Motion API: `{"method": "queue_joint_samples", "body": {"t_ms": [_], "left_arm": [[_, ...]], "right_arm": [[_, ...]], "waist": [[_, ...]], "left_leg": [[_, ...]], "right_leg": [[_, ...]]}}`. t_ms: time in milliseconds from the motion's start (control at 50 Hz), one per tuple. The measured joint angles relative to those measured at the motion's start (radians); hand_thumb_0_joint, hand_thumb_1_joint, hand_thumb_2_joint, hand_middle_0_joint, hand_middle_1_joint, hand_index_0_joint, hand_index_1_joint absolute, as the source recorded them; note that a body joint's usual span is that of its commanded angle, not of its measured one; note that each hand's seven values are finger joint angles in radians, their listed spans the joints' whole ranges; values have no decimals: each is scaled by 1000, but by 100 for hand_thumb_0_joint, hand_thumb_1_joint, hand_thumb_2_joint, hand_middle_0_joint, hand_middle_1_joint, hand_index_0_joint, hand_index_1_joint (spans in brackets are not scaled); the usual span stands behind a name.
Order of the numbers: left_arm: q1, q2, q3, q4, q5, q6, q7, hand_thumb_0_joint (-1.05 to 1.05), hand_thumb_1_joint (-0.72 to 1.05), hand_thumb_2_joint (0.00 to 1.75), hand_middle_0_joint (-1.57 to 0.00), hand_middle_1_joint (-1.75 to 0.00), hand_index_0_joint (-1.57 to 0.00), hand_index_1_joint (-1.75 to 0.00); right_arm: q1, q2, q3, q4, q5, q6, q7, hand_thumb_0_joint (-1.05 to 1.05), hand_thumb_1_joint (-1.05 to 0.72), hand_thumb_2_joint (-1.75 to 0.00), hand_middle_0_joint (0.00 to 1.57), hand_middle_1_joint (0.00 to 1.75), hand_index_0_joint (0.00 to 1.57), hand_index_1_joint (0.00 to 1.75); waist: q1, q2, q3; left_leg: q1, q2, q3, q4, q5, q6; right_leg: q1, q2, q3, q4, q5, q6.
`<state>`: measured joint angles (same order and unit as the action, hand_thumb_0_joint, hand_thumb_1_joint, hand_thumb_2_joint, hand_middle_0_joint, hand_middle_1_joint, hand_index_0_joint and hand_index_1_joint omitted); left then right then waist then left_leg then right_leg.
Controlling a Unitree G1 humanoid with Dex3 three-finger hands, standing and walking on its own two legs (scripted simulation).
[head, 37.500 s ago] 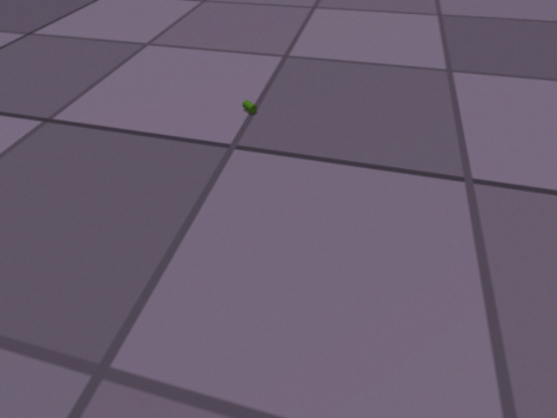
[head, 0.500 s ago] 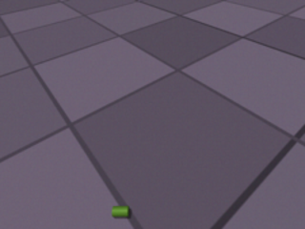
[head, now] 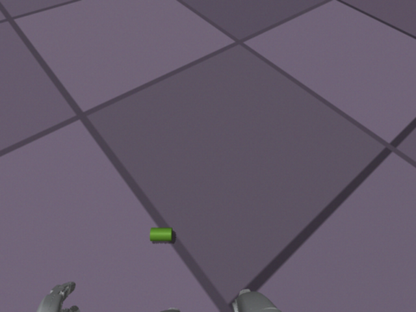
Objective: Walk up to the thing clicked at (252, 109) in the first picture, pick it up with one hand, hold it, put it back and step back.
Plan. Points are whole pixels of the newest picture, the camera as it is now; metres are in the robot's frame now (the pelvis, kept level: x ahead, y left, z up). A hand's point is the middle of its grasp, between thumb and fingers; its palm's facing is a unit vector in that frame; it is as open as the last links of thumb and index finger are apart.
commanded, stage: step back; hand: left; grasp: from above
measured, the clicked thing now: (161, 234) +0.49 +0.18 -0.73
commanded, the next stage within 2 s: none
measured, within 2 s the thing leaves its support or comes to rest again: neither
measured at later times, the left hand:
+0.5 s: hand out of the picture -0.02 +0.25 -0.14, palm faces -0.10 -0.91 -0.41, open 7.4 cm
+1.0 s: hand out of the picture -0.14 +0.27 -0.14, palm faces -0.03 -0.93 -0.37, open 7.4 cm
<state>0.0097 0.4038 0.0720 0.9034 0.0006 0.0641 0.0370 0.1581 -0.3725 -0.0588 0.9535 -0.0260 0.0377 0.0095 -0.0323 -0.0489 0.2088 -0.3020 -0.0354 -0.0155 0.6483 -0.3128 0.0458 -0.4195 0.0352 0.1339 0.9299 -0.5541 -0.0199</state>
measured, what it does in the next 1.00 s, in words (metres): walks backwards: right foot, then left foot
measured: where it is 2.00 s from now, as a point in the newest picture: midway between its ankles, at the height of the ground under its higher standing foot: outside the picture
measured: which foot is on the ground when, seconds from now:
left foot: down 0.00-0.44, up 0.46-0.74, down 0.76-1.00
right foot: up 0.00-0.38, down 0.40-0.78, up 0.80-1.00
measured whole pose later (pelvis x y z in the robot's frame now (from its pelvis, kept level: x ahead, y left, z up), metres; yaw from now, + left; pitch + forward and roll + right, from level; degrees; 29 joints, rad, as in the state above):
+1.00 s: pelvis -0.27 +0.01 +0.00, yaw -4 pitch -2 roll -1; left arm 0.16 0.40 0.09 0.81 0.01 0.07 0.02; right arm 0.15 -0.35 -0.03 0.83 -0.03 0.02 -0.02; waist 0.00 -0.03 0.16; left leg -0.33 0.02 -0.01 0.60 -0.22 0.03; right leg -0.43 0.10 0.14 1.17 -0.52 0.01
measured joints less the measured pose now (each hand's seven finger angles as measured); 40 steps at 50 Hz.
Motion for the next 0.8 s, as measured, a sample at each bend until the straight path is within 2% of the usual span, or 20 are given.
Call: {"method": "queue_joint_samples", "body": {"t_ms": [60,140,220,320,360,400,420,440,480,500,540,600,640,700,740,760,780,800], "left_arm": [[15,2,-4,-10,-7,2,2,0,90,90,-20,-29,-20,-29],[68,-3,-4,-15,-1,3,-4,0,90,90,-20,-30,-20,-29],[108,-8,2,-16,3,7,-9,0,90,90,-20,-30,-21,-30],[138,-12,11,-24,8,4,-22,0,90,90,-20,-30,-21,-30],[151,-13,14,-28,9,0,-31,0,90,90,-20,-30,-21,-30],[172,-16,17,-30,10,-10,-39,0,90,90,-20,-30,-21,-30],[178,-28,19,-24,15,-15,-40,0,90,90,-20,-30,-21,-30],[189,-38,18,-23,21,-16,-43,0,90,90,-20,-30,-21,-30],[214,-41,12,-33,30,-13,-49,0,90,90,-20,-30,-21,-30],[222,-44,10,-36,31,-12,-46,0,90,90,-21,-30,-21,-30],[226,-53,7,-38,32,-10,-38,0,90,90,-21,-30,-21,-30],[213,-55,6,-61,36,-10,-29,0,90,90,-21,-30,-21,-30],[195,-54,4,-85,37,-16,-23,0,90,90,-21,-30,-21,-30],[162,-46,0,-123,34,-22,-16,0,90,90,-21,-30,-21,-30],[139,-36,-4,-140,27,-20,-18,0,90,90,-21,-30,-21,-30],[129,-31,-7,-146,22,-16,-20,0,90,90,-21,-30,-21,-30],[116,-22,-5,-144,19,-12,-21,0,90,90,-21,-30,-21,-30],[108,-19,-4,-139,15,-6,-22,0,90,90,-21,-30,-21,-30]], "right_arm": [[-1,18,8,-19,1,-1,-13,1,-90,-90,20,30,21,30],[-16,34,9,-61,4,-8,-26,1,-90,-90,20,30,21,30],[-37,41,14,-99,7,-17,-29,1,-90,-90,20,30,21,30],[-61,33,23,-123,5,-16,-25,1,-90,-90,20,30,21,30],[-64,25,23,-124,4,-11,-22,1,-90,-90,20,30,21,30],[-63,11,22,-121,6,-3,-18,1,-90,-90,20,30,21,30],[-66,-2,19,-114,9,2,-18,1,-90,-90,20,30,21,30],[-63,-9,14,-105,14,8,-20,1,-90,-90,20,30,21,30],[-43,-11,7,-87,20,18,-24,1,-90,-90,20,30,21,30],[-32,-15,5,-80,23,21,-24,1,-90,-90,20,30,21,30],[-7,-27,4,-75,29,17,-25,1,-90,-90,20,30,21,30],[29,-42,6,-74,30,9,-29,1,-90,-90,20,30,21,30],[48,-47,7,-71,28,10,-31,1,-90,-90,20,30,21,30],[61,-45,8,-67,22,12,-31,1,-91,-90,20,30,21,30],[63,-40,7,-67,18,6,-28,1,-91,-90,20,30,21,30],[63,-38,5,-68,16,0,-26,1,-91,-90,20,30,21,30],[54,-24,2,-64,11,-4,-26,1,-91,-90,20,30,21,30],[48,-13,4,-64,7,-5,-21,1,-91,-90,20,30,21,30]], "waist": [[4,-6,-5],[9,-3,-9],[14,8,-3],[21,30,-1],[25,38,-11],[33,51,-30],[29,81,-31],[21,101,-37],[38,83,-60],[48,73,-66],[49,71,-74],[45,70,-78],[43,69,-72],[38,57,-56],[32,47,-46],[27,42,-42],[31,14,-27],[38,-2,-21]], "left_leg": [[1,4,17,-50,40,8],[3,11,52,-75,66,19],[-16,23,83,-63,81,24],[-65,48,109,-31,105,16],[-89,59,116,-19,117,7],[-119,72,120,5,124,-6],[-130,90,104,21,127,-14],[-144,85,71,42,77,-22],[-184,13,-2,188,-97,-40],[-199,-25,-37,280,-128,-43],[-210,-74,-87,413,-131,-45],[-177,-90,-108,474,-145,-57],[-128,-77,-101,425,-171,-66],[-40,-34,-63,252,-189,-63],[27,-7,-34,91,-134,-53],[58,0,-22,5,-62,-45],[66,-16,-9,-15,-28,-36],[60,-23,3,-9,-23,-28]], "right_leg": [[-39,59,29,171,19,-6],[-9,66,17,216,31,22],[48,46,6,128,27,33],[94,12,-33,14,33,27],[125,-8,-61,-73,58,15],[178,-24,-90,-220,130,0],[189,-8,-107,-245,148,3],[188,1,-123,-249,157,3],[170,-19,-114,-244,170,-7],[168,-30,-107,-255,184,-9],[168,-44,-111,-296,221,-4],[150,-54,-128,-333,265,-2],[134,-60,-145,-339,284,-3],[99,-74,-170,-320,300,3],[67,-84,-185,-286,301,9],[48,-91,-192,-261,298,15],[36,-109,-180,-238,297,20],[23,-104,-155,-217,262,15]]}}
